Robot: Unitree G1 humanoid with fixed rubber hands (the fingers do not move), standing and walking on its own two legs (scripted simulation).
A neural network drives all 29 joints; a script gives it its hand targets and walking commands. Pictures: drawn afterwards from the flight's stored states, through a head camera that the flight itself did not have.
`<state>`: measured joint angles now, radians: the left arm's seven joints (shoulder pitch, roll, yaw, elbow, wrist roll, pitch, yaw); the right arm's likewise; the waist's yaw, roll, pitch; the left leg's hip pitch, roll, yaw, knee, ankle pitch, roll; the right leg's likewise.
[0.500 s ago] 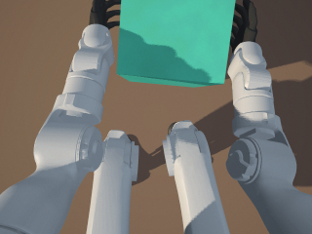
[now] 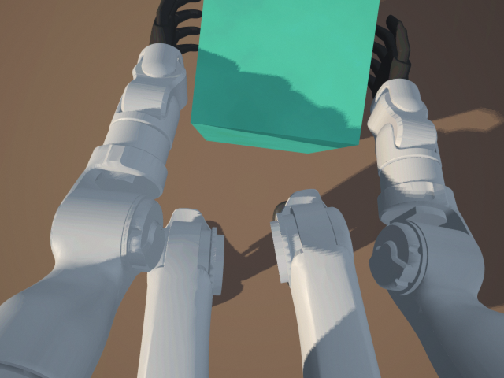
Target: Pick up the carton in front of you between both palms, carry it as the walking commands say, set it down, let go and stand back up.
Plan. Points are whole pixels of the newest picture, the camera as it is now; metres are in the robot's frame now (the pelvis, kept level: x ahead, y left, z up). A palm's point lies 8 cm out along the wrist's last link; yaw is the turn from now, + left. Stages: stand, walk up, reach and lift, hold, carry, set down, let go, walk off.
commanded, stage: set down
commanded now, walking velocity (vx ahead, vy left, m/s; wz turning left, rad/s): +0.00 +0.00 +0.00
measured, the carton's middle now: (272, 80) +0.49 -0.09 -0.25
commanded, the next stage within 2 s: let go in 2.00 s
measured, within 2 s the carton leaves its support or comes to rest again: rests again in 0.64 s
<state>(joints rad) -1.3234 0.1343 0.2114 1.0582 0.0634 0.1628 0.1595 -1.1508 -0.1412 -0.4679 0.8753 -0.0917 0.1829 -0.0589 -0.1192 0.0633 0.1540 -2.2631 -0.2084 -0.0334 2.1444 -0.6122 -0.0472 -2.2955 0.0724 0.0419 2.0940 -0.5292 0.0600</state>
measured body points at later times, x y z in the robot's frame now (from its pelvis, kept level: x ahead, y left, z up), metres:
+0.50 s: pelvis +0.00 +0.00 -0.01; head +0.35 -0.02 +0.27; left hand +0.55 +0.06 -0.18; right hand +0.48 -0.25 -0.18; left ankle +0.09 +0.10 -0.35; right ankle +0.12 -0.13 -0.35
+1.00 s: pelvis -0.01 +0.00 -0.02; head +0.36 -0.03 +0.23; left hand +0.54 +0.08 -0.21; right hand +0.46 -0.30 -0.20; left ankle +0.09 +0.10 -0.35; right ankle +0.12 -0.12 -0.35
